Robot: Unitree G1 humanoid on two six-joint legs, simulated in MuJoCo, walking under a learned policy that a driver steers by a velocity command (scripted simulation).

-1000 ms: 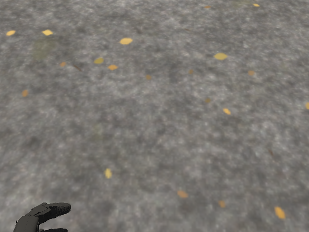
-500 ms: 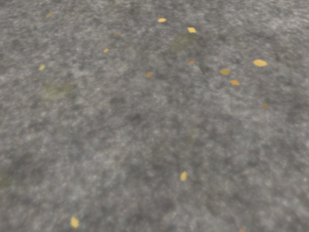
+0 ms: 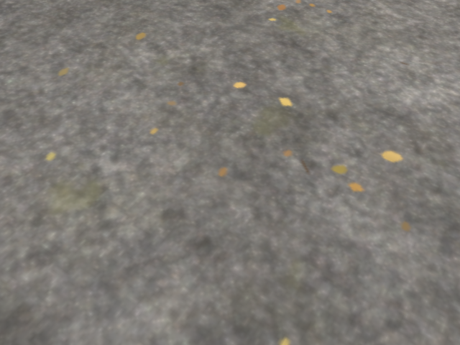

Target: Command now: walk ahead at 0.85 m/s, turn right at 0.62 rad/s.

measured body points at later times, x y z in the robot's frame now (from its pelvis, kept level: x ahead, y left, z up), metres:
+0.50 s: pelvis +0.33 -0.03 +0.00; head +0.37 -0.07 +0.45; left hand +0.58 +0.20 -0.08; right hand +0.44 -0.36 -0.06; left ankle +0.56 +0.00 -0.70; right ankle +0.23 -0.05 -0.72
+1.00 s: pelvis +0.40 -0.05 +0.00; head +0.39 -0.10 +0.44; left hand +0.72 +0.00 -0.07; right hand +0.26 -0.35 -0.11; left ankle +0.56 -0.02 -0.72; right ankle +0.31 -0.11 -0.73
